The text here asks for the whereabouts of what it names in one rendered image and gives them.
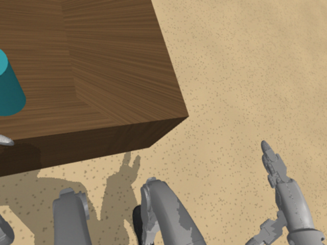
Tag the bottle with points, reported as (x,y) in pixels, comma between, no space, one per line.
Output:
(12,97)

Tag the right robot hand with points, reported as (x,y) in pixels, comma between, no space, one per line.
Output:
(293,211)

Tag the right robot foot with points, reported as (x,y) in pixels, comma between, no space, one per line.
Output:
(138,224)

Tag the left robot arm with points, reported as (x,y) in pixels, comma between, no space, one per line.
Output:
(6,232)

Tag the right robot arm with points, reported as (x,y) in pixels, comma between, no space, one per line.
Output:
(305,237)

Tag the left robot hand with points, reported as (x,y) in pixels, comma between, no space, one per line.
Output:
(6,140)

